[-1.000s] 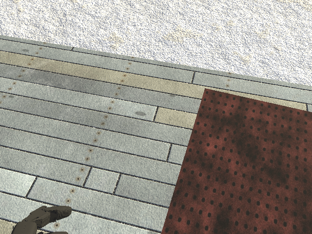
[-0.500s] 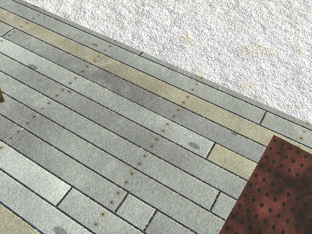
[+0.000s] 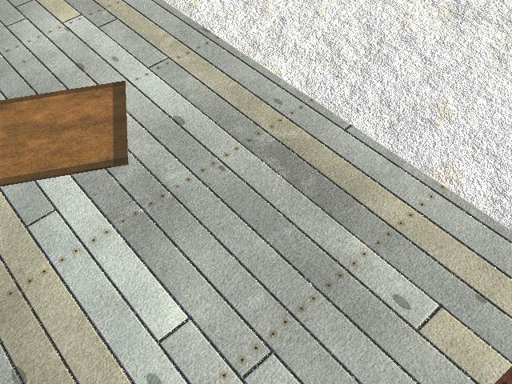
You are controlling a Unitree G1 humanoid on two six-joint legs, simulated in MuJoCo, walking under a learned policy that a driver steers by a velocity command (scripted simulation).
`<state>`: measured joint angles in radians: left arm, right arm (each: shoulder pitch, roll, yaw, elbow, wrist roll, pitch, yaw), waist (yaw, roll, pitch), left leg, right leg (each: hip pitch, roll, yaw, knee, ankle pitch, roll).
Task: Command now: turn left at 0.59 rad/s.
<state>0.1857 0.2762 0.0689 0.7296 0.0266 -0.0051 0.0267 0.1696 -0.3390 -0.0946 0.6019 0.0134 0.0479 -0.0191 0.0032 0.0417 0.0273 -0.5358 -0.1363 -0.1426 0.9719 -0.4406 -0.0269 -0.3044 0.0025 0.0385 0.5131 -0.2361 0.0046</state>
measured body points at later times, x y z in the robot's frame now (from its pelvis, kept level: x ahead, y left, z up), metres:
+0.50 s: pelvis -0.01 +0.04 +0.01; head +0.02 +0.08 +0.45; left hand +0.05 +0.36 -0.11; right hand +0.23 -0.19 -0.06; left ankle -0.03 +0.13 -0.74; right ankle +0.02 -0.11 -0.65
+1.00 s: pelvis +0.01 +0.02 +0.00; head +0.03 +0.02 +0.44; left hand +0.08 +0.32 -0.10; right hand +0.22 -0.20 -0.11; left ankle -0.02 +0.13 -0.74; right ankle +0.06 -0.09 -0.74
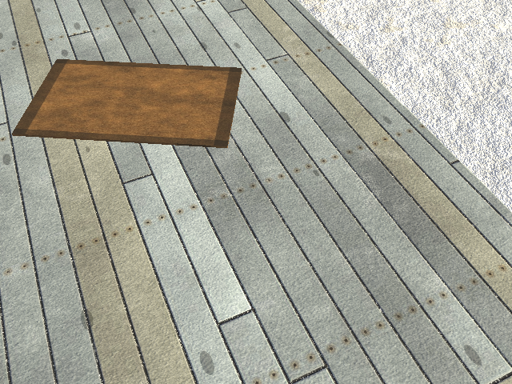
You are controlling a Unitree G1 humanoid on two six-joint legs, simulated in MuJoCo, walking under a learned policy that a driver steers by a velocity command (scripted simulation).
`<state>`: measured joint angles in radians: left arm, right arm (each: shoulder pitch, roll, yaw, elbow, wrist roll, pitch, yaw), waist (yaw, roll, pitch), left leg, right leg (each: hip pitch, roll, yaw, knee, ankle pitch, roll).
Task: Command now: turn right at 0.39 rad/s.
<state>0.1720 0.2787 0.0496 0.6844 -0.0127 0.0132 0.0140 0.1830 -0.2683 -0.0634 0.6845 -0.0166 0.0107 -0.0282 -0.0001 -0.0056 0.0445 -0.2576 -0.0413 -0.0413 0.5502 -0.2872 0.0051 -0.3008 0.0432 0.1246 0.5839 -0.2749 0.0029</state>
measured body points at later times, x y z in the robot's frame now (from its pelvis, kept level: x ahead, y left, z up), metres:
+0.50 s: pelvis -0.01 -0.05 +0.01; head +0.02 -0.10 +0.45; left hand +0.21 +0.17 -0.07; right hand +0.07 -0.37 -0.10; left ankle +0.01 +0.11 -0.64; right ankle -0.02 -0.14 -0.73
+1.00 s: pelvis +0.01 -0.04 +0.00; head +0.03 -0.04 +0.45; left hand +0.24 +0.16 -0.10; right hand +0.06 -0.34 -0.10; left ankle +0.06 +0.08 -0.73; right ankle -0.02 -0.14 -0.73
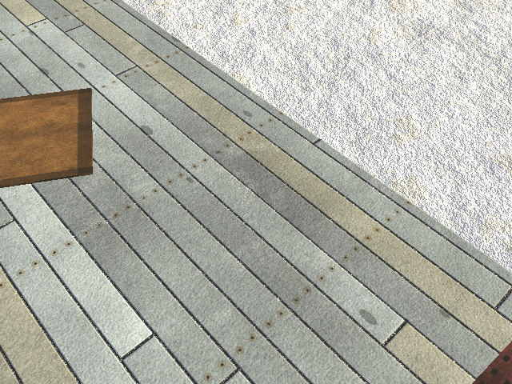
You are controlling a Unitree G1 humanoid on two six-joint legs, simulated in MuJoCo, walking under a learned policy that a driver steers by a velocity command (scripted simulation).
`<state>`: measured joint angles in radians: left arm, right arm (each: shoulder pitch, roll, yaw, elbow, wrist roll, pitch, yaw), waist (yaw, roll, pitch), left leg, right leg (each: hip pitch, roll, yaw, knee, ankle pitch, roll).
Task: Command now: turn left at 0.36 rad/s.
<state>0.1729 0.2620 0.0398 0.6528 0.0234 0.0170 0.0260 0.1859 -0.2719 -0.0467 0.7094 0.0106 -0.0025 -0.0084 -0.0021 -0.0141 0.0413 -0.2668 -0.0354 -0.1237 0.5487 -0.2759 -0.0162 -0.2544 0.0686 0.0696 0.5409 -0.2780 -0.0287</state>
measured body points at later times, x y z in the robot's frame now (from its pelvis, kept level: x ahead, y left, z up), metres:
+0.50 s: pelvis +0.08 +0.09 -0.01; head +0.10 +0.12 +0.44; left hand +0.08 +0.40 -0.12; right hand +0.32 -0.12 -0.08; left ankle +0.07 +0.18 -0.73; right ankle +0.02 -0.09 -0.67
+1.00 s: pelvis +0.35 +0.17 -0.02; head +0.39 +0.19 +0.43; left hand +0.48 +0.47 -0.10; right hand +0.47 -0.09 -0.13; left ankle +0.12 +0.21 -0.64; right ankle +0.47 +0.13 -0.73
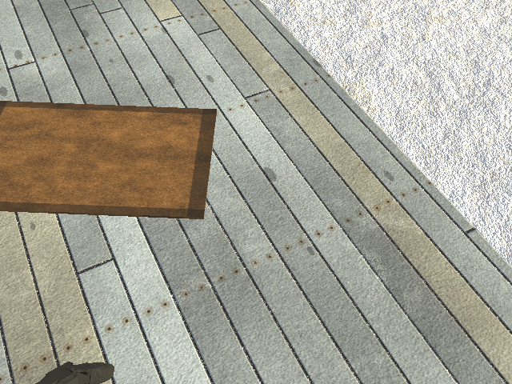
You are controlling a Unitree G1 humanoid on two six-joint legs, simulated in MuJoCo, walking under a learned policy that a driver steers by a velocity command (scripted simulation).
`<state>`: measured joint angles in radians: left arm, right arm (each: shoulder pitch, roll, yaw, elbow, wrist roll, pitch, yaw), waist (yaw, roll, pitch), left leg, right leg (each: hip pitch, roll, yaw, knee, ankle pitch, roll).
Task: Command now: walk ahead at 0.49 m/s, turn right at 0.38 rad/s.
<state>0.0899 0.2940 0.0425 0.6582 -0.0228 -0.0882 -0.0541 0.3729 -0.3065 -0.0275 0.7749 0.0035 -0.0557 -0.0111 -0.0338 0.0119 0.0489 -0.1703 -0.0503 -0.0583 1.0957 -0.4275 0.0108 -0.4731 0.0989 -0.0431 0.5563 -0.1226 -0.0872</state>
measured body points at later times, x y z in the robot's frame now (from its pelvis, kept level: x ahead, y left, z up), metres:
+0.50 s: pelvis +0.29 +0.05 +0.01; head +0.31 +0.05 +0.46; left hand +0.44 +0.30 -0.10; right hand +0.38 -0.25 -0.06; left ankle +0.37 +0.14 -0.72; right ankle +0.16 -0.06 -0.63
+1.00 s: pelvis +0.51 -0.09 +0.00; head +0.54 -0.12 +0.45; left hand +0.82 +0.00 -0.07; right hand +0.38 -0.36 -0.12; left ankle +0.45 +0.11 -0.62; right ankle +0.54 -0.20 -0.72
